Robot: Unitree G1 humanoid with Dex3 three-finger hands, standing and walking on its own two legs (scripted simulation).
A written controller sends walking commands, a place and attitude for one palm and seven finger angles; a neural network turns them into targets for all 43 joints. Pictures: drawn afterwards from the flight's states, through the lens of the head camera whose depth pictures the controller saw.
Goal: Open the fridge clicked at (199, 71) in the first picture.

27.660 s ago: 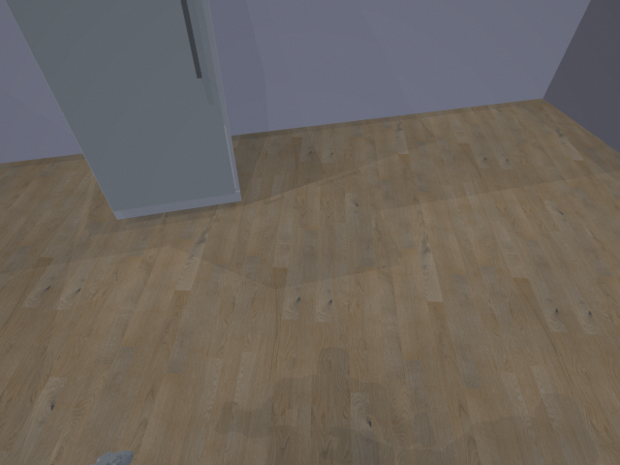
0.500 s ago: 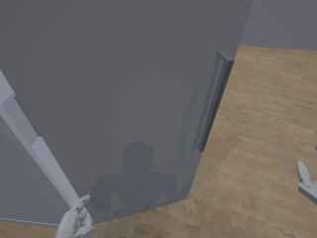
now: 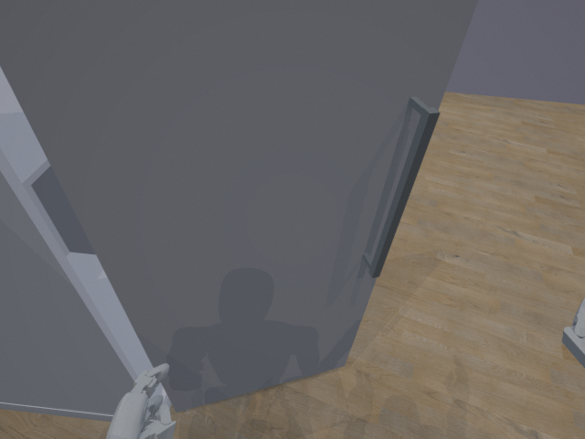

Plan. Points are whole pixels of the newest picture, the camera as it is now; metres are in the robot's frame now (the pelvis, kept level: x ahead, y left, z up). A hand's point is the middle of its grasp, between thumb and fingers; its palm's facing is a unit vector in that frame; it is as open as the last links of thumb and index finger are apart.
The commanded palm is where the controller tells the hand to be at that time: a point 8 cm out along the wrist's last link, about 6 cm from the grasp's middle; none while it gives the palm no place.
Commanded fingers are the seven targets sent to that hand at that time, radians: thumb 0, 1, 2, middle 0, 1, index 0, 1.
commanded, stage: step back with the hand held close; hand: right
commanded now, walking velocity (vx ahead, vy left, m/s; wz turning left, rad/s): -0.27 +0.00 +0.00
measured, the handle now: (391, 202) +0.48 -0.18 +0.08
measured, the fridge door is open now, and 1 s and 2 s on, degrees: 69 69 69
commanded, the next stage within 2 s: stop stepping back and stand still in 1.32 s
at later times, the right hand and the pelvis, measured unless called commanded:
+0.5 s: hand out of the picture +0.16 -0.30 +0.16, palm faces +0.44 +0.76 -0.47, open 7.4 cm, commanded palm +0.10 -0.33 +0.18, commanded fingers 0.00 -0.90 -0.90 0.20 0.30 0.20 0.30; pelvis -0.05 -0.03 -0.01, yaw +1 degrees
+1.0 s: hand out of the picture +0.10 -0.32 +0.18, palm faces +0.44 +0.79 -0.42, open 7.4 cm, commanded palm +0.04 -0.35 +0.18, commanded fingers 0.00 -0.90 -0.90 0.20 0.30 0.20 0.30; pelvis -0.11 -0.05 +0.00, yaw +1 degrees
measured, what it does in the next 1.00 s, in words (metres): walks backwards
